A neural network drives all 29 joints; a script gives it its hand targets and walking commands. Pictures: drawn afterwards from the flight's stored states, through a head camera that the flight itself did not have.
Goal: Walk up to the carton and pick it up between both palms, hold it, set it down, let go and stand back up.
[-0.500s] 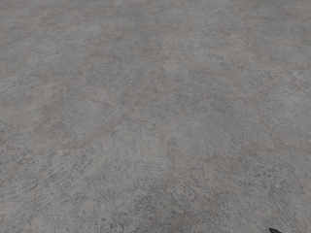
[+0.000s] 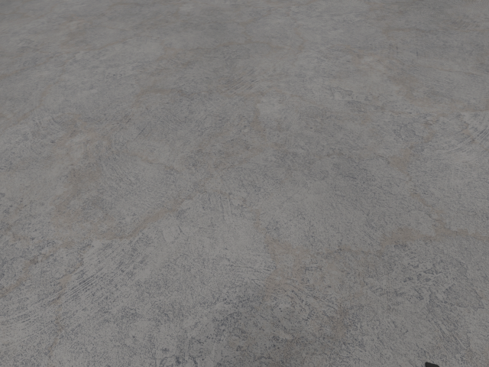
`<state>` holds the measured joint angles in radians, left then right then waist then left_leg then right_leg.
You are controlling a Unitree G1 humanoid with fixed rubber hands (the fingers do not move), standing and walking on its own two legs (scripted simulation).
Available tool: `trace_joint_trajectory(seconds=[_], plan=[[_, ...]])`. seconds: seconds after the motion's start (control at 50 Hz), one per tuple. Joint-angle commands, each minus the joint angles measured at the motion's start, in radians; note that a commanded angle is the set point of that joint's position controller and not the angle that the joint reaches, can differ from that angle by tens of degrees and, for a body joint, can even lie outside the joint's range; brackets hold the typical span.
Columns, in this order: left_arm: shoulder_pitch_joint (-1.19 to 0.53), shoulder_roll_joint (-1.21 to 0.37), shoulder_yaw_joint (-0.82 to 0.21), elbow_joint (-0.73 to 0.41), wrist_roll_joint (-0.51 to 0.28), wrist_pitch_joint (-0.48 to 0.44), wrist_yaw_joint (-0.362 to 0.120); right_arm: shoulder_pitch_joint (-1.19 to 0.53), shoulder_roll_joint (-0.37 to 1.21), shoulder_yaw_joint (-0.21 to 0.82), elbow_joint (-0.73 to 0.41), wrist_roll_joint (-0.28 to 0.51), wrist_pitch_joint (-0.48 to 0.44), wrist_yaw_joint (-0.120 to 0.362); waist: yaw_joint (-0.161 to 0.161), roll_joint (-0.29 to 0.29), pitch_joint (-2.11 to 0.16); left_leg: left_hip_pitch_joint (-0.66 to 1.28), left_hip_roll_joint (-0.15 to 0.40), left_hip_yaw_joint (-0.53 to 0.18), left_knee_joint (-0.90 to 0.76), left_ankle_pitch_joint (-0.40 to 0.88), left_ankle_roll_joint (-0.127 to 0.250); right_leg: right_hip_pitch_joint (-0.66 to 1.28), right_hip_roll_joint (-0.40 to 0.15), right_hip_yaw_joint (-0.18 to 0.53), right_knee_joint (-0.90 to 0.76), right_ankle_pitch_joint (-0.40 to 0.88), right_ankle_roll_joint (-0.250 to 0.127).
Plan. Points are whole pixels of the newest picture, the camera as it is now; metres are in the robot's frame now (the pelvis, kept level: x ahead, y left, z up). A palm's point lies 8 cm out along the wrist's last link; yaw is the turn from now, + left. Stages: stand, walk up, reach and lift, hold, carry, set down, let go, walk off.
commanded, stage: stand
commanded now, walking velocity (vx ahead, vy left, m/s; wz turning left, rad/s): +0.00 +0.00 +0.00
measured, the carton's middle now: out of the picture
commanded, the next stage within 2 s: walk up in 0.16 s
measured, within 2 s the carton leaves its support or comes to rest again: neither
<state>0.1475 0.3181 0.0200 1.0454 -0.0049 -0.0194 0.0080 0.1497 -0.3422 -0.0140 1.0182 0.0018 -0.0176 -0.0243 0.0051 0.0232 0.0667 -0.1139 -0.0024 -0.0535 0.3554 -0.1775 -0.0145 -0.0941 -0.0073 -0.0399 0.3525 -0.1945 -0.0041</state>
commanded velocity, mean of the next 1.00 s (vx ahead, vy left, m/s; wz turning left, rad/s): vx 0.00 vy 0.00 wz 0.00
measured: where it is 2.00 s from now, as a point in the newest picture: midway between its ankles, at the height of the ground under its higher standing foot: outside the picture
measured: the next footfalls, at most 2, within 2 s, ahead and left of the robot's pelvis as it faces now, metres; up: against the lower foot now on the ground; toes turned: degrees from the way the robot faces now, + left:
right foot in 0.68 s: +0.05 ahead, -0.24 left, +0.00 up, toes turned -22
left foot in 1.10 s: +0.22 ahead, -0.14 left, +0.00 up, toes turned -36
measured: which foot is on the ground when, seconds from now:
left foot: down 0.00-0.72, up 0.74-1.00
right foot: down 0.00-0.42, up 0.44-0.66, down 0.68-1.00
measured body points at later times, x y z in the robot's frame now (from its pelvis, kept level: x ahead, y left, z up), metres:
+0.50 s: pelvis +0.00 -0.01 -0.01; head +0.01 -0.02 +0.44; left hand +0.11 +0.29 -0.12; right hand +0.08 -0.33 -0.12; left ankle +0.01 +0.13 -0.75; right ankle -0.01 -0.12 -0.72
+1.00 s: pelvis +0.04 -0.13 -0.01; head +0.04 -0.15 +0.44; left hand +0.29 +0.10 -0.08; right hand -0.04 -0.46 -0.11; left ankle +0.18 -0.08 -0.71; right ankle +0.02 -0.22 -0.75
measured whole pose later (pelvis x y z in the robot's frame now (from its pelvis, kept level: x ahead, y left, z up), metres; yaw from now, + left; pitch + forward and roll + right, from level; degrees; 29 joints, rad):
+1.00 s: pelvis +0.04 -0.13 -0.01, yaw -33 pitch -1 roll +0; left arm 0.26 0.41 0.09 0.63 0.05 0.09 -0.13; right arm 0.33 -0.45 -0.04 0.70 -0.04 -0.04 -0.03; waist 0.09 0.05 0.04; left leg -0.50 0.01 0.02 0.78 -0.36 0.01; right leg -0.26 0.12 0.14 0.49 -0.20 -0.06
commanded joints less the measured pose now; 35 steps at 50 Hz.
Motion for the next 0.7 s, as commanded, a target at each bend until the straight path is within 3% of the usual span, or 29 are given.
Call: trace_joint_trajectory(seconds=[0.0, 0.08, 0.1, 0.18, 0.2, 0.24, 0.26, 0.28, 0.32, 0.34, 0.36, 0.38, 0.4, 0.42, 0.44, 0.46, 0.5, 0.56, 0.6, 0.62, 0.64, 0.66, 0.68], plan=[[-0.024, 0.215, 0.044, -0.052, -0.003, -0.017, 0.010, -0.005, -0.183, -0.038, -0.056, -0.001, -0.014, -0.008, -0.008, -0.018, -0.041, -0.023, 0.112, -0.070, -0.063, 0.115, 0.028, -0.002, -0.122, 0.102, -0.077, 0.057, -0.019], [-0.019, 0.202, 0.038, -0.046, 0.003, -0.022, 0.014, -0.018, -0.189, -0.040, -0.050, -0.001, -0.019, -0.007, 0.002, -0.008, -0.047, -0.023, 0.115, -0.080, -0.064, 0.130, 0.029, 0.007, -0.122, 0.103, -0.075, 0.071, -0.016], [-0.027, 0.197, 0.039, -0.055, 0.001, -0.023, 0.011, -0.034, -0.192, -0.040, -0.049, 0.001, -0.022, -0.008, 0.003, -0.040, -0.066, -0.017, 0.115, -0.072, -0.057, 0.123, 0.033, 0.017, -0.121, 0.097, -0.084, 0.095, -0.013], [-0.034, 0.209, 0.041, -0.051, -0.001, -0.017, 0.013, -0.024, -0.185, -0.040, -0.049, 0.000, -0.016, -0.010, -0.005, -0.003, -0.044, -0.023, 0.116, -0.073, -0.062, 0.144, 0.031, 0.007, -0.124, 0.100, -0.080, 0.099, -0.014], [-0.017, 0.194, 0.037, -0.053, -0.002, -0.016, 0.013, -0.026, -0.192, -0.040, -0.051, -0.001, -0.016, -0.012, 0.003, -0.016, -0.072, -0.014, 0.123, -0.076, -0.055, 0.138, 0.039, 0.027, -0.134, 0.099, -0.085, 0.101, -0.014], [-0.022, 0.203, 0.038, -0.052, -0.003, -0.020, 0.010, -0.007, -0.205, -0.044, -0.041, -0.002, -0.014, -0.013, -0.002, -0.035, -0.061, -0.005, 0.118, -0.079, -0.062, 0.135, 0.036, 0.013, -0.127, 0.100, -0.080, 0.106, -0.018], [-0.029, 0.212, 0.043, -0.050, 0.003, -0.019, 0.015, -0.010, -0.181, -0.039, -0.043, -0.002, -0.012, -0.011, -0.013, -0.017, -0.061, 0.011, 0.118, -0.069, -0.064, 0.144, 0.030, 0.004, -0.124, 0.110, -0.078, 0.104, -0.019], [-0.020, 0.206, 0.043, -0.049, 0.002, -0.020, 0.016, -0.037, -0.176, -0.034, -0.050, -0.006, -0.013, -0.008, 0.003, -0.002, -0.067, -0.011, 0.123, -0.082, -0.063, 0.136, 0.033, 0.022, -0.127, 0.104, -0.083, 0.091, -0.015], [-0.014, 0.209, 0.044, -0.050, 0.001, -0.017, 0.015, -0.020, -0.192, -0.038, -0.044, -0.004, -0.017, -0.010, 0.005, -0.014, -0.032, -0.036, 0.114, -0.068, -0.067, 0.128, 0.034, 0.023, -0.130, 0.103, -0.086, 0.115, -0.016], [-0.036, 0.228, 0.081, -0.204, 0.069, 0.019, -0.046, 0.048, -0.334, -0.102, -0.093, -0.041, -0.023, -0.027, -0.015, -0.052, -0.074, 0.090, 0.098, -0.018, 0.088, -0.024, 0.120, -0.249, -0.099, 0.237, 0.019, 0.228, -0.066], [-0.078, 0.208, 0.077, -0.235, 0.066, 0.030, -0.068, 0.066, -0.326, -0.110, -0.107, -0.056, -0.026, -0.037, -0.040, -0.056, -0.063, 0.133, 0.140, -0.083, 0.060, -0.063, 0.155, -0.389, -0.079, 0.233, 0.061, 0.096, -0.053], [-0.086, 0.182, 0.074, -0.259, 0.067, 0.038, -0.082, 0.079, -0.338, -0.117, -0.117, -0.063, -0.021, -0.040, -0.045, 0.049, -0.054, 0.156, 0.229, -0.146, -0.014, -0.098, 0.193, -0.455, -0.053, 0.183, 0.168, 0.004, -0.034], [-0.149, 0.170, 0.078, -0.325, 0.090, 0.042, -0.092, 0.123, -0.359, -0.120, -0.149, -0.075, -0.028, -0.045, -0.082, 0.141, -0.092, 0.126, 0.395, -0.239, -0.137, -0.084, 0.267, -0.482, -0.017, 0.102, 0.361, -0.213, 0.002], [-0.143, 0.173, 0.093, -0.352, 0.115, 0.057, -0.097, 0.110, -0.362, -0.127, -0.188, -0.092, -0.029, -0.052, -0.071, 0.108, -0.099, 0.076, 0.480, -0.243, -0.152, -0.107, 0.319, -0.508, -0.076, 0.119, 0.531, -0.250, 0.031], [-0.101, 0.187, 0.101, -0.374, 0.121, 0.067, -0.108, 0.068, -0.335, -0.119, -0.221, -0.096, -0.035, -0.062, -0.038, 0.067, -0.079, 0.032, 0.490, -0.234, -0.147, -0.141, 0.333, -0.540, -0.114, 0.144, 0.588, -0.235, 0.043], [-0.055, 0.187, 0.107, -0.385, 0.118, 0.070, -0.122, 0.054, -0.341, -0.128, -0.246, -0.094, -0.036, -0.068, -0.017, 0.071, -0.084, 0.010, 0.504, -0.178, -0.138, -0.126, 0.331, -0.533, -0.152, 0.165, 0.618, -0.224, 0.046], [-0.017, 0.196, 0.110, -0.403, 0.111, 0.073, -0.144, 0.037, -0.332, -0.126, -0.292, -0.087, -0.047, -0.066, -0.012, 0.036, -0.095, 0.020, 0.455, -0.067, -0.121, -0.062, 0.303, -0.518, -0.179, 0.160, 0.573, -0.189, 0.044], [-0.035, 0.206, 0.107, -0.432, 0.086, 0.072, -0.163, 0.064, -0.349, -0.137, -0.323, -0.087, -0.053, -0.060, -0.043, 0.073, -0.121, 0.042, 0.401, 0.072, -0.068, 0.019, 0.276, -0.458, -0.176, 0.119, 0.433, -0.130, 0.030], [-0.014, 0.206, 0.112, -0.437, 0.075, 0.072, -0.176, 0.065, -0.362, -0.144, -0.337, -0.086, -0.055, -0.057, -0.019, 0.122, -0.124, -0.009, 0.393, 0.127, -0.034, -0.041, 0.241, -0.374, -0.163, 0.101, 0.333, -0.109, 0.007], [0.011, 0.210, 0.114, -0.429, 0.073, 0.074, -0.181, 0.056, -0.365, -0.142, -0.355, -0.082, -0.052, -0.052, -0.006, 0.135, -0.118, -0.072, 0.371, 0.160, -0.003, -0.095, 0.227, -0.312, -0.132, 0.054, 0.317, -0.077, -0.007], [0.048, 0.231, 0.120, -0.430, 0.073, 0.070, -0.182, 0.033, -0.364, -0.145, -0.370, -0.074, -0.046, -0.045, 0.025, 0.118, -0.145, -0.094, 0.353, 0.200, 0.066, -0.141, 0.207, -0.235, -0.106, 0.026, 0.249, -0.076, -0.020], [0.091, 0.257, 0.127, -0.398, 0.075, 0.061, -0.178, 0.052, -0.342, -0.134, -0.374, -0.066, -0.036, -0.036, 0.047, 0.024, -0.135, -0.150, 0.299, 0.247, 0.181, -0.208, 0.175, -0.146, -0.043, -0.041, 0.158, -0.005, -0.044], [0.153, 0.293, 0.137, -0.372, 0.075, 0.055, -0.167, 0.083, -0.285, -0.111, -0.382, -0.069, -0.027, -0.028, 0.079, -0.137, -0.155, -0.208, 0.209, 0.293, 0.389, -0.221, 0.126, -0.044, -0.034, 0.044, 0.063, -0.009, -0.095]])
